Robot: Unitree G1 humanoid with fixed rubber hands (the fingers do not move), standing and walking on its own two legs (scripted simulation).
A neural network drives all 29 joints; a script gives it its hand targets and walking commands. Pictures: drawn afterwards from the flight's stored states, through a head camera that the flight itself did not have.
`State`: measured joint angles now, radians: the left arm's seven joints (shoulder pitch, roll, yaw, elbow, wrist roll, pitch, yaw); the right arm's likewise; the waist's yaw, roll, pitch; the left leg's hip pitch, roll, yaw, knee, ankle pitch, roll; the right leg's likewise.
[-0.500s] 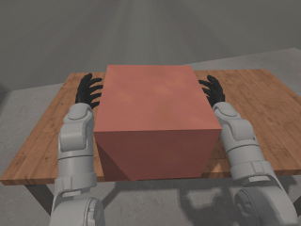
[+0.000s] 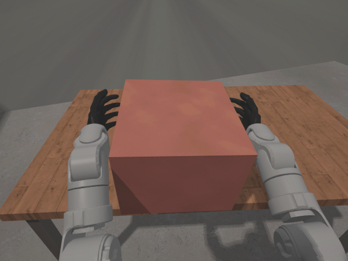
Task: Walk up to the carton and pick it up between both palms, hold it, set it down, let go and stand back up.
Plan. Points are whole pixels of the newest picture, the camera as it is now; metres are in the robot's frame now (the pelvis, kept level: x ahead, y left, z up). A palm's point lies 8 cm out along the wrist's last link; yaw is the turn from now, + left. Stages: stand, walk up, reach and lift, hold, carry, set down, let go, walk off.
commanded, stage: hold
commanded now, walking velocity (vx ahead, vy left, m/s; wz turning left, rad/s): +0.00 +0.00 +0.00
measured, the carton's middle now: (175, 141) +0.35 +0.01 +0.15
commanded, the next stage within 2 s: set down in 0.04 s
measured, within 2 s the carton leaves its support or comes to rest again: neither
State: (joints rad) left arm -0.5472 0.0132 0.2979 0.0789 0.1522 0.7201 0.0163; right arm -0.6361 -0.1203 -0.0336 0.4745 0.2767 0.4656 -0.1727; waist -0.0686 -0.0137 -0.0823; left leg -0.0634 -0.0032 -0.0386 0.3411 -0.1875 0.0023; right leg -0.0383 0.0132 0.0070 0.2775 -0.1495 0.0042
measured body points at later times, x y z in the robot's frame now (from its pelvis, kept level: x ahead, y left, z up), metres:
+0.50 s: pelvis +0.00 -0.01 +0.00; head -0.04 +0.01 +0.45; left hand +0.39 +0.18 +0.18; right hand +0.39 -0.16 +0.15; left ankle +0.01 +0.12 -0.75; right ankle +0.01 -0.12 -0.75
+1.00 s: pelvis +0.03 +0.00 +0.00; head +0.02 +0.02 +0.45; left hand +0.43 +0.17 +0.14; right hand +0.43 -0.17 +0.12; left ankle +0.01 +0.11 -0.75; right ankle +0.01 -0.12 -0.75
